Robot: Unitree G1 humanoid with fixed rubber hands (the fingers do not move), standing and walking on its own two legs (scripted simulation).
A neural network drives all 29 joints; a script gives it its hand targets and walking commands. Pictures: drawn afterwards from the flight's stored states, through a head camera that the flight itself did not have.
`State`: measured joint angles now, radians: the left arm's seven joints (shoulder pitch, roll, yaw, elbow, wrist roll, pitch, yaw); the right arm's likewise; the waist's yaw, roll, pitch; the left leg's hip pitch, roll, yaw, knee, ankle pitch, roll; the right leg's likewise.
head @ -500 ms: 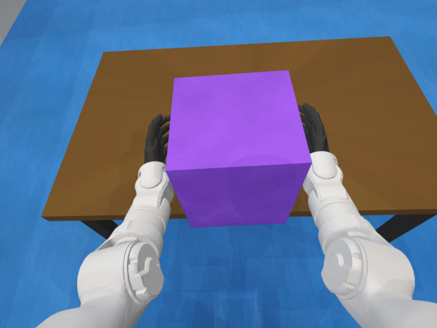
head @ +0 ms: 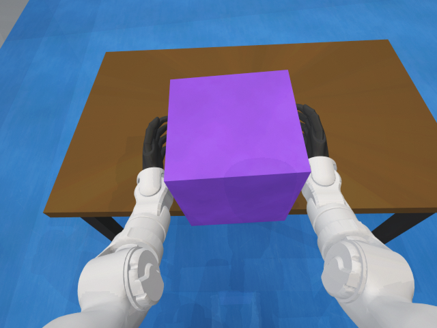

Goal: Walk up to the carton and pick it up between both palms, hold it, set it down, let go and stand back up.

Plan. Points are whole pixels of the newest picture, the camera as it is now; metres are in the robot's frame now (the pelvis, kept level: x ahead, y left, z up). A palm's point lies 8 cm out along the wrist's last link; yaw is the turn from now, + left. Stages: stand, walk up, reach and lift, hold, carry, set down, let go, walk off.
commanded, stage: reach and lift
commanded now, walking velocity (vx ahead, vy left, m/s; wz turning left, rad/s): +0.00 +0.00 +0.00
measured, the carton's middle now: (233, 157) +0.44 -0.01 +0.01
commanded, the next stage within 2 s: none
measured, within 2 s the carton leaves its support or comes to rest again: neither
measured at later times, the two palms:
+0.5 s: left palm (151, 165) +0.40 +0.15 +0.04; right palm (312, 150) +0.42 -0.15 +0.05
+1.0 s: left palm (134, 164) +0.38 +0.16 +0.09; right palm (315, 144) +0.39 -0.14 +0.10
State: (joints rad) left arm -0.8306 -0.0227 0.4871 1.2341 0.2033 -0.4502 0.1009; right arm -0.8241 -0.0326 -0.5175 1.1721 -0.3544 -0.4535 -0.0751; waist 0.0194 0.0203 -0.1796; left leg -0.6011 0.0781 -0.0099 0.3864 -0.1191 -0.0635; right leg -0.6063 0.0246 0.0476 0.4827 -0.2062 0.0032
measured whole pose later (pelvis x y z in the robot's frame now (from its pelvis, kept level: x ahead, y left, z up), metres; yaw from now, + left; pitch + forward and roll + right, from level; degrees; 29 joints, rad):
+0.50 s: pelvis +0.00 +0.00 +0.00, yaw +0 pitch +19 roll +1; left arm -0.81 -0.02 0.46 1.24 0.20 -0.44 0.12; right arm -0.82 -0.06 -0.45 1.22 -0.34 -0.47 -0.11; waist 0.03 0.01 -0.19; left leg -0.60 0.08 -0.01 0.39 -0.11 -0.06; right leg -0.61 0.02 0.05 0.48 -0.20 0.00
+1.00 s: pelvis -0.02 +0.01 +0.00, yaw +0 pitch +16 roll +0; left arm -0.78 0.00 0.33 1.14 0.15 -0.16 0.15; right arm -0.80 -0.09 -0.16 1.15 -0.06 -0.21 -0.15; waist 0.04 0.01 -0.30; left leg -0.58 0.08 -0.01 0.40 -0.10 -0.06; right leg -0.58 0.02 0.05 0.48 -0.18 0.00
